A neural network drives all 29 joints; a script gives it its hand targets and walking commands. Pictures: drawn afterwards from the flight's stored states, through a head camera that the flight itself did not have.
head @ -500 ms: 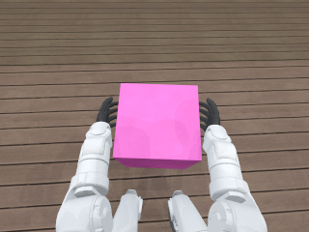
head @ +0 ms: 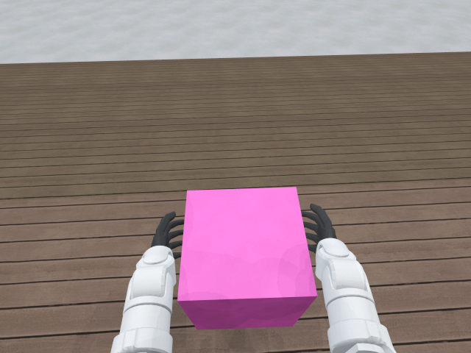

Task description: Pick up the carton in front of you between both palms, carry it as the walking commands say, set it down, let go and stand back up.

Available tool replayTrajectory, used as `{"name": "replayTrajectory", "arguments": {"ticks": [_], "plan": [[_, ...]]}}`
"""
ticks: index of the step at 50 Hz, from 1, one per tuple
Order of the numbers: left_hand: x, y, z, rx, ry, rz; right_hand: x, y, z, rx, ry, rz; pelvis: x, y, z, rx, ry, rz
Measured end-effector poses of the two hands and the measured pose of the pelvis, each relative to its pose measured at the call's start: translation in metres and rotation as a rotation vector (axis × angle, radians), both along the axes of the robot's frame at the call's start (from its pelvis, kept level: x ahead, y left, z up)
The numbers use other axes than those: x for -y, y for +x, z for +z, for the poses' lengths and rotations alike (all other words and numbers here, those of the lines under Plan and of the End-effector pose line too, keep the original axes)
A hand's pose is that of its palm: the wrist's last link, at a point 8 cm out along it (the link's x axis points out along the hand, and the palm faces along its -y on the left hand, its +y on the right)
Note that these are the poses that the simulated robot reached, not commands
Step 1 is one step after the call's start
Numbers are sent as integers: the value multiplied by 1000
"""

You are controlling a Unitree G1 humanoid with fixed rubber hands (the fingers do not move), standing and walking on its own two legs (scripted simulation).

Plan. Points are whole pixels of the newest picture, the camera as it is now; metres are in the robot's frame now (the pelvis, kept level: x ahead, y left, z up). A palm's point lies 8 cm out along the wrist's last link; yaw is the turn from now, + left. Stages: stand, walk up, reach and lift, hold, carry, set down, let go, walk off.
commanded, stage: reach and lift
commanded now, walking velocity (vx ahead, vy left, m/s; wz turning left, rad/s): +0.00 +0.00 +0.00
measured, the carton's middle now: (243, 263) +0.31 +0.00 -0.07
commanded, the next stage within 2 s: hold in 1.04 s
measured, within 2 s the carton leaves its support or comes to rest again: neither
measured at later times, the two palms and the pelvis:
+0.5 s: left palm (157, 250) +0.28 +0.15 +0.03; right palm (327, 242) +0.29 -0.15 +0.04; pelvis -0.01 +0.00 +0.00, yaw +0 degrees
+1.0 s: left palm (157, 245) +0.29 +0.15 +0.04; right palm (329, 238) +0.29 -0.15 +0.05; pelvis +0.00 +0.00 +0.01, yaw +0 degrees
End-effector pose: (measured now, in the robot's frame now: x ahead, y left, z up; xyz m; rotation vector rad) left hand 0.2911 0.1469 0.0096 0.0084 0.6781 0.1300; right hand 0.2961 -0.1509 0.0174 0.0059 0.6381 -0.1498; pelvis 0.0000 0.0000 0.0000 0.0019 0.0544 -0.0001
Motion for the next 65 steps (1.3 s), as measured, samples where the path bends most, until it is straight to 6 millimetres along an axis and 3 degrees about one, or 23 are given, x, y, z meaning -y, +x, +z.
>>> {"name": "replayTrajectory", "arguments": {"ticks": [5,18,45,65], "plan": [[0,-7,14,-13,19,-9,-1,-7,13,-14,-17,16,0,-3,4,71,0,-1],[-2,-10,17,-24,11,-6,-2,-11,16,-26,-15,5,-1,-18,3,112,0,-3],[-1,-3,30,-25,36,-22,-1,-4,28,-29,-41,23,-2,2,9,134,0,-7],[0,-11,49,-6,36,-22,1,-13,48,-13,-39,16,-1,-3,10,177,-1,-4]]}}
